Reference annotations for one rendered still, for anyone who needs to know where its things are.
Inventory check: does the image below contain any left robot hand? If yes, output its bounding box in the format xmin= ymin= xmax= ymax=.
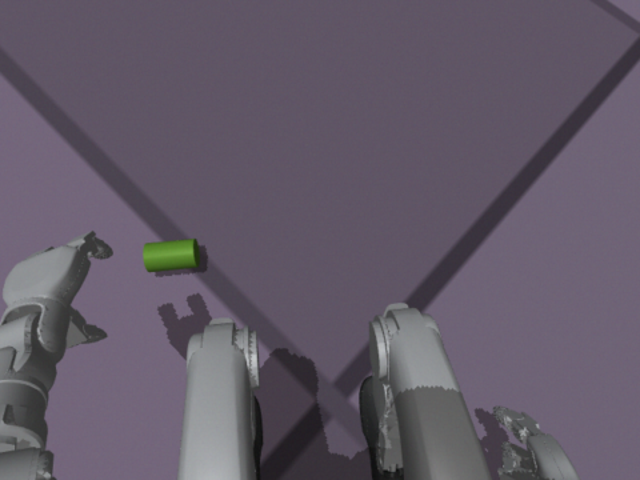
xmin=3 ymin=231 xmax=113 ymax=348

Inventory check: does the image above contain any right robot hand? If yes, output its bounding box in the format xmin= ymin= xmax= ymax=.
xmin=493 ymin=406 xmax=580 ymax=480

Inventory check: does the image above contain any right robot foot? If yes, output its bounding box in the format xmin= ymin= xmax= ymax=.
xmin=359 ymin=376 xmax=404 ymax=480

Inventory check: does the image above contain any left robot arm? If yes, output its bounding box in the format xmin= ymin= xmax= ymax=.
xmin=0 ymin=298 xmax=71 ymax=480

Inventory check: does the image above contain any can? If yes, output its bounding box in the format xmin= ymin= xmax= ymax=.
xmin=143 ymin=239 xmax=200 ymax=272

